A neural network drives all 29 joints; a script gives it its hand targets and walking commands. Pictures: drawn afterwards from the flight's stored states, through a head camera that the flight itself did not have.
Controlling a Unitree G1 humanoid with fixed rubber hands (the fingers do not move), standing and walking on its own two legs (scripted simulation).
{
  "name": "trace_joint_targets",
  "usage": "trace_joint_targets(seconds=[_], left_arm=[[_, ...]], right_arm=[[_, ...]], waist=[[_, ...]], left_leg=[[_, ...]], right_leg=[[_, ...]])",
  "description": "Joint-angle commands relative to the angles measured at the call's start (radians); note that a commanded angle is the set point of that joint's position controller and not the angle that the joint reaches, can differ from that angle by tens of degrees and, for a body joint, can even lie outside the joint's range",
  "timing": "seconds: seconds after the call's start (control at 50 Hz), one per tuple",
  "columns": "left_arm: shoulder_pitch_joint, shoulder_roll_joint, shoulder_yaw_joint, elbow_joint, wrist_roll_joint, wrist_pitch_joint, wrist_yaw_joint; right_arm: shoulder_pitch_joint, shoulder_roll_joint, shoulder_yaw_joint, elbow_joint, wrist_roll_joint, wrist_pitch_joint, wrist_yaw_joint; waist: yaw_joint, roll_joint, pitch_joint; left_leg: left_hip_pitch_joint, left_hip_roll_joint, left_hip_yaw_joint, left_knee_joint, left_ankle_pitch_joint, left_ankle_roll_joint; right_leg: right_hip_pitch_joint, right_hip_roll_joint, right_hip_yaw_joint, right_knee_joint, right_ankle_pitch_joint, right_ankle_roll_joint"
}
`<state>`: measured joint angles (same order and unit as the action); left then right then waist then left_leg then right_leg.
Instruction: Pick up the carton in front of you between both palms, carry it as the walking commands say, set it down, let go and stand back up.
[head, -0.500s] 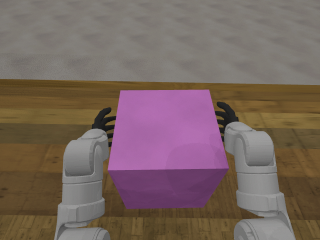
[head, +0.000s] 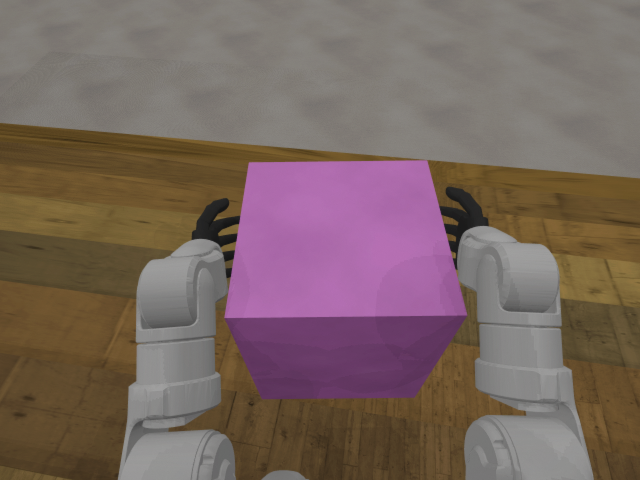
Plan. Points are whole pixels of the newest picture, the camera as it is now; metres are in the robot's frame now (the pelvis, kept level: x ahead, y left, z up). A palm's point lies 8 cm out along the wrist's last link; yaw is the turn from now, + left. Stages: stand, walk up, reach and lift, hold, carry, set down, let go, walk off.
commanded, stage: carry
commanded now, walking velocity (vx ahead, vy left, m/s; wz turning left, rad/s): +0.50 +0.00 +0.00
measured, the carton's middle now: (338, 289) +0.35 +0.02 +0.02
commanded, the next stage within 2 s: none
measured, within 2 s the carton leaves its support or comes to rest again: neither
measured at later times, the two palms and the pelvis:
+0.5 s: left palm (267, 142) +0.70 +0.17 -0.03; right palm (423, 149) +0.68 -0.13 -0.03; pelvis +0.34 +0.05 -0.12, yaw -1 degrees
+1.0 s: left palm (281, 91) +1.04 +0.19 -0.14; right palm (393, 86) +1.07 -0.11 -0.14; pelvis +0.70 +0.01 -0.22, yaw -1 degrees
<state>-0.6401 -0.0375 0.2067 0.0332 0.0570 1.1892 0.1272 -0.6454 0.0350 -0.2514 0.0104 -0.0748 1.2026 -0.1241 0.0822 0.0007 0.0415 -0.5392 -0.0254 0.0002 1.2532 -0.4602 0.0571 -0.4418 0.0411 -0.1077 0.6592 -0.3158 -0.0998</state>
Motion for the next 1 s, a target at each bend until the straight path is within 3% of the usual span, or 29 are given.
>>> trace_joint_targets(seconds=[0.0, 0.06, 0.1, 0.16, 0.22, 0.24, 0.26, 0.28, 0.3, 0.32, 0.36, 0.38, 0.4, 0.48, 0.5, 0.58, 0.64, 0.66, 0.68, 0.7, 0.72, 0.74, 0.76, 0.78, 0.8, 0.82, 0.88, 0.92, 0.98], left_arm=[[-0.863, -1.117, -0.753, -0.209, -0.537, -0.023, -0.264], [-0.8, -1.086, -0.75, -0.21, -0.533, -0.023, -0.252], [-0.735, -1.063, -0.738, -0.175, -0.511, -0.019, -0.254], [-0.681, -1.05, -0.725, -0.103, -0.487, -0.019, -0.266], [-0.65, -1.048, -0.71, -0.005, -0.463, -0.023, -0.277], [-0.653, -1.052, -0.708, 0.032, -0.457, -0.026, -0.279], [-0.651, -1.054, -0.699, 0.055, -0.451, -0.031, -0.28], [-0.682, -1.048, -0.688, 0.06, -0.439, -0.03, -0.276], [-0.727, -1.03, -0.657, 0.089, -0.419, -0.013, -0.266], [-0.713, -1.0, -0.607, 0.12, -0.391, -0.003, -0.251], [-0.725, -1.02, -0.582, 0.083, -0.389, -0.005, -0.228], [-0.743, -1.027, -0.573, 0.06, -0.379, -0.011, -0.219], [-0.76, -1.052, -0.571, 0.036, -0.382, -0.017, -0.214], [-0.711, -1.103, -0.596, -0.016, -0.384, -0.056, -0.202], [-0.694, -1.102, -0.606, -0.027, -0.376, -0.066, -0.2], [-0.616, -1.083, -0.643, -0.068, -0.337, -0.1, -0.188], [-0.576, -1.016, -0.661, -0.106, -0.318, -0.114, -0.181], [-0.571, -0.997, -0.671, -0.129, -0.316, -0.114, -0.183], [-0.553, -0.966, -0.676, -0.138, -0.319, -0.11, -0.188], [-0.53, -0.937, -0.667, -0.125, -0.321, -0.105, -0.196], [-0.525, -0.901, -0.668, -0.083, -0.321, -0.1, -0.2], [-0.482, -0.922, -0.687, -0.063, -0.354, -0.093, -0.209], [-0.525, -0.958, -0.717, -0.086, -0.386, -0.093, -0.217], [-0.595, -0.996, -0.732, -0.108, -0.42, -0.088, -0.226], [-0.626, -1.023, -0.753, -0.121, -0.451, -0.089, -0.232], [-0.656, -1.049, -0.77, -0.136, -0.483, -0.093, -0.237], [-0.734, -1.095, -0.798, -0.189, -0.531, -0.108, -0.241], [-0.716, -1.098, -0.806, -0.197, -0.546, -0.113, -0.242], [-0.709, -1.077, -0.806, -0.205, -0.56, -0.115, -0.248]], right_arm=[[-0.696, 1.017, 0.691, -0.101, 0.366, -0.028, 0.192], [-0.629, 0.996, 0.695, -0.104, 0.351, -0.03, 0.18], [-0.603, 0.978, 0.694, -0.092, 0.335, -0.021, 0.182], [-0.581, 0.958, 0.689, -0.04, 0.318, -0.015, 0.194], [-0.574, 0.938, 0.666, 0.029, 0.306, -0.01, 0.211], [-0.558, 0.935, 0.654, 0.058, 0.303, -0.009, 0.218], [-0.557, 0.933, 0.641, 0.07, 0.312, -0.01, 0.228], [-0.578, 0.922, 0.622, 0.095, 0.32, -0.011, 0.238], [-0.612, 0.909, 0.606, 0.15, 0.33, -0.009, 0.244], [-0.615, 0.934, 0.606, 0.179, 0.362, -0.005, 0.252], [-0.68, 1.017, 0.628, 0.153, 0.424, -0.02, 0.263], [-0.729, 1.087, 0.651, 0.124, 0.462, -0.029, 0.268], [-0.789, 1.127, 0.677, 0.079, 0.496, -0.037, 0.269], [-0.792, 1.19, 0.718, 0.006, 0.539, -0.074, 0.259], [-0.786, 1.199, 0.723, -0.007, 0.545, -0.083, 0.258], [-0.676, 1.19, 0.766, -0.025, 0.535, -0.119, 0.257], [-0.636, 1.157, 0.802, -0.04, 0.543, -0.14, 0.258], [-0.623, 1.136, 0.816, -0.046, 0.541, -0.144, 0.257], [-0.607, 1.122, 0.819, -0.046, 0.533, -0.146, 0.255], [-0.611, 1.094, 0.802, -0.047, 0.514, -0.14, 0.251], [-0.577, 1.068, 0.784, -0.013, 0.494, -0.117, 0.242], [-0.521, 1.012, 0.75, -0.008, 0.459, -0.105, 0.231], [-0.55, 1.003, 0.739, -0.027, 0.435, -0.097, 0.224], [-0.575, 1.001, 0.723, -0.02, 0.416, -0.092, 0.221], [-0.55, 1.007, 0.71, -0.013, 0.4, -0.092, 0.217], [-0.534, 1.007, 0.703, -0.014, 0.386, -0.096, 0.213], [-0.551, 1.004, 0.692, -0.046, 0.354, -0.11, 0.199], [-0.527, 0.996, 0.699, -0.064, 0.343, -0.12, 0.19], [-0.545, 0.947, 0.701, -0.106, 0.318, -0.119, 0.177]], waist=[[-0.006, -0.023, -0.514], [0.004, -0.09, -0.537], [0.049, -0.097, -0.523], [0.058, -0.054, -0.418], [-0.018, -0.105, -0.35], [-0.115, -0.124, -0.444], [-0.215, -0.072, -0.473], [-0.236, 0.151, -0.413], [-0.115, 0.3, -0.442], [-0.157, 0.261, -0.453], [-0.137, 0.146, -0.523], [-0.122, 0.028, -0.467], [-0.121, 0.013, -0.457], [-0.139, 0.084, -0.496], [-0.167, 0.04, -0.49], [-0.224, 0.051, -0.465], [-0.17, 0.1, -0.459], [-0.081, 0.13, -0.527], [0.01, 0.07, -0.543], [0.029, -0.146, -0.483], [-0.038, -0.274, -0.595], [-0.001, -0.196, -0.66], [0.014, -0.152, -0.628], [0.0, -0.015, -0.54], [-0.005, -0.045, -0.539], [-0.02, 0.009, -0.527], [0.005, -0.054, -0.501], [0.012, -0.077, -0.548], [0.063, -0.027, -0.493]], left_leg=[[-0.235, 0.053, -0.046, -0.166, 0.016, -0.018], [-0.224, 0.048, 0.003, -0.218, 0.199, -0.02], [-0.312, 0.038, 0.029, -0.4, 0.465, -0.024], [0.003, -0.016, 0.103, -0.77, 0.772, -0.039], [0.235, 0.01, 0.099, -0.873, 0.938, -0.015], [0.447, 0.013, 0.135, -0.748, 0.989, 0.002], [0.579, 0.038, 0.104, -0.789, 0.85, 0.011], [0.659, 0.109, 0.02, -0.822, 0.842, 0.012], [0.814, 0.275, -0.238, -0.624, 1.174, 0.091], [0.856, 0.312, -0.315, -0.65, 1.0, 0.147], [0.737, 0.373, -0.503, -0.703, 0.479, 0.254], [0.589, 0.372, -0.504, -0.726, 0.483, 0.274], [0.514, 0.353, -0.496, -0.742, 0.461, 0.279], [0.475, 0.281, -0.321, -0.658, 0.664, 0.209], [0.533, 0.193, -0.241, -0.568, 0.618, 0.17], [0.492, 0.078, -0.132, -0.501, 0.529, 0.144], [0.366, 0.055, -0.04, -0.358, 0.484, 0.097], [0.337, 0.087, -0.006, -0.2, 0.646, 0.068], [0.252, 0.099, 0.02, 0.011, 0.728, 0.035], [0.036, 0.001, 0.062, 0.281, 0.15, -0.014], [-0.288, -0.046, -0.036, 0.434, -0.232, -0.052], [-0.372, -0.015, -0.059, 0.414, -0.183, -0.035], [-0.388, 0.013, -0.073, 0.324, -0.132, -0.026], [-0.395, 0.047, -0.097, 0.173, -0.014, -0.023], [-0.4, 0.054, -0.084, 0.133, -0.004, -0.026], [-0.362, 0.067, -0.084, 0.022, 0.034, -0.039], [-0.246, 0.042, -0.005, -0.229, 0.058, -0.05], [-0.285, 0.052, 0.005, -0.168, 0.239, -0.022], [-0.223, -0.001, 0.064, -0.592, 0.671, -0.022]], right_leg=[[0.568, -0.301, 0.44, -0.153, 0.428, -0.172], [0.581, -0.289, 0.34, -0.092, 0.676, -0.156], [0.668, -0.189, 0.271, -0.001, 0.6, -0.114], [0.407, -0.1, 0.159, 0.012, 0.298, -0.088], [0.252, -0.092, 0.12, 0.148, 0.157, -0.056], [0.194, -0.121, 0.078, 0.323, 0.318, -0.023], [0.123, -0.121, 0.06, 0.516, 0.419, 0.01], [-0.049, -0.014, 0.028, 0.78, -0.096, 0.046], [-0.266, 0.032, 0.102, 0.899, -0.302, 0.064], [-0.39, -0.01, 0.191, 0.822, -0.175, 0.052], [-0.451, -0.063, 0.192, 0.811, -0.156, 0.06], [-0.427, -0.085, 0.211, 0.675, -0.103, 0.074], [-0.363, -0.09, 0.2, 0.567, -0.135, 0.08], [-0.316, -0.091, 0.124, 0.49, 0.108, 0.065], [-0.374, -0.096, 0.14, 0.339, 0.29, 0.056], [-0.171, -0.001, 0.017, -0.084, 0.554, 0.054], [0.14, 0.036, -0.049, -0.183, 0.735, 0.038], [0.309, 0.008, -0.027, -0.135, 0.745, 0.013], [0.461, -0.023, -0.001, -0.18, 0.668, -0.016], [0.568, -0.124, 0.105, -0.163, 0.829, -0.031], [0.918, -0.342, 0.449, 0.027, 1.05, -0.174], [0.921, -0.395, 0.589, -0.053, 0.694, -0.227], [0.82, -0.367, 0.627, -0.085, 0.476, -0.235], [0.738, -0.306, 0.521, -0.039, 0.593, -0.182], [0.702, -0.301, 0.525, -0.01, 0.671, -0.192], [0.603, -0.304, 0.519, -0.042, 0.595, -0.212], [0.491, -0.274, 0.475, -0.085, 0.731, -0.195], [0.568, -0.247, 0.414, -0.007, 0.794, -0.145], [0.521, -0.08, 0.26, 0.11, 0.541, -0.092]])
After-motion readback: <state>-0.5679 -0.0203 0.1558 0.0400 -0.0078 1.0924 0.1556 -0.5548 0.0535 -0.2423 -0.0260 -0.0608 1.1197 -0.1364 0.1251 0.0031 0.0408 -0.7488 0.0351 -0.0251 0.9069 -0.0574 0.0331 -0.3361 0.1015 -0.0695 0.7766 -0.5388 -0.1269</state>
